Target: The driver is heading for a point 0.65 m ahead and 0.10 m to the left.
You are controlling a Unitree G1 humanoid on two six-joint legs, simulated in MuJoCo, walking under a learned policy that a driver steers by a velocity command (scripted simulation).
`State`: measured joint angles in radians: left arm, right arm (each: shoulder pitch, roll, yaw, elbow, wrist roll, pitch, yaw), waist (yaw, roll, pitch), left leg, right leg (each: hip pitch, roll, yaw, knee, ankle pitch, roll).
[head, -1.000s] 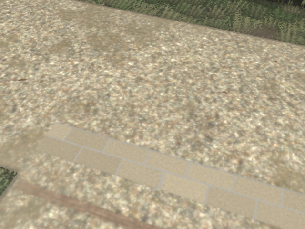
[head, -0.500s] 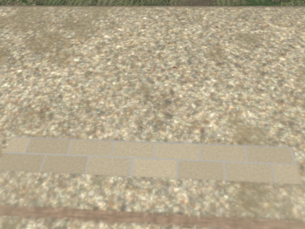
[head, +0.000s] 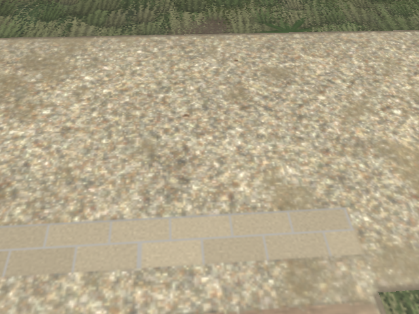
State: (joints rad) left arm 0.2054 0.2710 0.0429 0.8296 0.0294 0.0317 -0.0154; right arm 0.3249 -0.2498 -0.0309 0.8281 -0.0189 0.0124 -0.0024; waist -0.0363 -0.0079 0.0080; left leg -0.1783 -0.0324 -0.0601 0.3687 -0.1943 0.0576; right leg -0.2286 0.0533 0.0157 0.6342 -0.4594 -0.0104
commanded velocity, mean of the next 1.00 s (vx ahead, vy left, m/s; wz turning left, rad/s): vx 0.44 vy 0.00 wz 0.16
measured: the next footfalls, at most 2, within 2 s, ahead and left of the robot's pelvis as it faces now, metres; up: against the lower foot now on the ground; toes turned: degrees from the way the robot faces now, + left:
right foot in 0.06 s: +0.02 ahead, -0.10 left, +0.00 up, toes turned +3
left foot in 0.50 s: +0.32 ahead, +0.16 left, +0.00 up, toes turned +20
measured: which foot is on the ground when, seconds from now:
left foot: down 0.00-0.06, up 0.08-0.48, down 0.50-1.00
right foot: up 0.00-0.04, down 0.06-0.50, up 0.52-1.00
